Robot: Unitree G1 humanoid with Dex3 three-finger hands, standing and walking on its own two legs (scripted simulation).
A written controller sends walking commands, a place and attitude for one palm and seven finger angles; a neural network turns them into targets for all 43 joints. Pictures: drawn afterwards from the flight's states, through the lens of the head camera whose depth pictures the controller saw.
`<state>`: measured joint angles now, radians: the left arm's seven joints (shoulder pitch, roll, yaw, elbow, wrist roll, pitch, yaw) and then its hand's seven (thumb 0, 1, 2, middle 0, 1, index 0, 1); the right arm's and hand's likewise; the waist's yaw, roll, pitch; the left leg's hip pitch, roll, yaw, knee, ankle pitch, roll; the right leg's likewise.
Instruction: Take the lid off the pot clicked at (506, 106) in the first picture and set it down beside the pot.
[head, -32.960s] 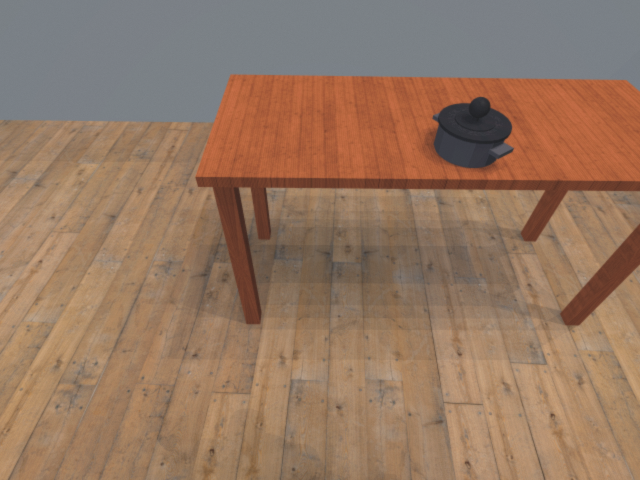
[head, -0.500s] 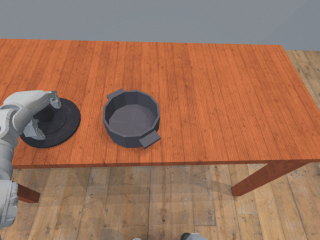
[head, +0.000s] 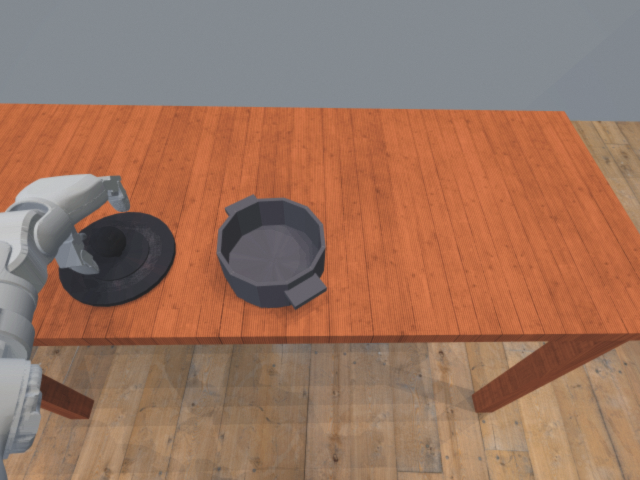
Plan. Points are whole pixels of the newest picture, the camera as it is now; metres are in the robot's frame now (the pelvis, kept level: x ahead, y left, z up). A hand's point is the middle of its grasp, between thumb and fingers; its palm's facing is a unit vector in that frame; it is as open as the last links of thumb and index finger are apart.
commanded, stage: raise the empty hand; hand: left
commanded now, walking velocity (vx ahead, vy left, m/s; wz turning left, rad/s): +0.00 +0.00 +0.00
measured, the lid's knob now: (108, 241) +0.44 +0.32 -0.01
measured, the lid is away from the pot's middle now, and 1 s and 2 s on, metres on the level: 0.24 0.24 0.24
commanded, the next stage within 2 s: draw the hand back to the body in 0.88 s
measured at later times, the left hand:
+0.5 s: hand (50, 209) +0.40 +0.33 +0.11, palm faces -0.38 -0.08 -0.92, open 11.0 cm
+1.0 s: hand (32, 194) +0.40 +0.33 +0.14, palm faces -0.36 -0.06 -0.93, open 11.0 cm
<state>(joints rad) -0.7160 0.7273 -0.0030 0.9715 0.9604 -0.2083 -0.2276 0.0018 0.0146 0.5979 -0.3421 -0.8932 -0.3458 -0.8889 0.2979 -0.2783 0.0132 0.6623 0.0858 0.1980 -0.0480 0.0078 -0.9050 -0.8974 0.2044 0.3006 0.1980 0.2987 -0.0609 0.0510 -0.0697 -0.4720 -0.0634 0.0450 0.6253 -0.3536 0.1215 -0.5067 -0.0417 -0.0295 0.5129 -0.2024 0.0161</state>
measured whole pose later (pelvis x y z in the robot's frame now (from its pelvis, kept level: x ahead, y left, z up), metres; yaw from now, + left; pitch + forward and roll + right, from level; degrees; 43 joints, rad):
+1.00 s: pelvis +0.00 -0.01 +0.01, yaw +1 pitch +7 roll -2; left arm -0.80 0.80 0.00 0.85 0.92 -0.19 -0.41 0.00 0.01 0.60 -0.34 -0.89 -0.35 -0.89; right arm 0.25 -0.29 0.02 0.66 0.09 0.19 -0.05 0.01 -0.91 -0.90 0.20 0.30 0.20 0.30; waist -0.04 0.05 -0.03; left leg -0.31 -0.08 0.02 0.48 -0.28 0.11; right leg -0.34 -0.05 -0.05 0.37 -0.14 0.02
